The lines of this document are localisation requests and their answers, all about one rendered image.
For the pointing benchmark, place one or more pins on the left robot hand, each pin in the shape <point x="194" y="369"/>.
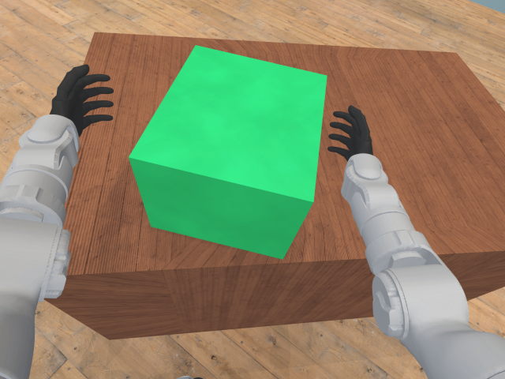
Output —
<point x="69" y="101"/>

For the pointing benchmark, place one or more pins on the right robot forearm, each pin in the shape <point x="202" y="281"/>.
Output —
<point x="389" y="236"/>

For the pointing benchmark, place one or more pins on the right robot hand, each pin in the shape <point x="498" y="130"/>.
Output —
<point x="359" y="141"/>

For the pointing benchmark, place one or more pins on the carton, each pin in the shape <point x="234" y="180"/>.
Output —
<point x="231" y="154"/>

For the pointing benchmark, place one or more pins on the pedestal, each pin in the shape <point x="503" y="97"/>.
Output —
<point x="437" y="131"/>

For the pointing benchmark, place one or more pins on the robot right upper arm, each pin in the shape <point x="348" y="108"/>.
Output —
<point x="423" y="307"/>

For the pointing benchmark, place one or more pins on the left robot forearm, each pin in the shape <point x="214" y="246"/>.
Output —
<point x="37" y="183"/>

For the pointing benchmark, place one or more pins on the robot left upper arm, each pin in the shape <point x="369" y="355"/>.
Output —
<point x="34" y="260"/>

